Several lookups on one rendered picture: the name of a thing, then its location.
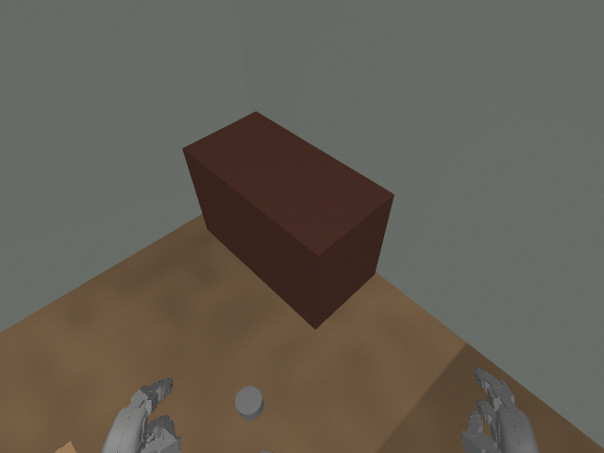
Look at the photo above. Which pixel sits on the left robot hand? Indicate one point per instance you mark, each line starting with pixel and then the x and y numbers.
pixel 129 432

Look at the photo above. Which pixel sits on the tin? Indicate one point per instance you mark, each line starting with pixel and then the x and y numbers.
pixel 249 403

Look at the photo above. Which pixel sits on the right robot hand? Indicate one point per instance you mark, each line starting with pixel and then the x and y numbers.
pixel 510 427

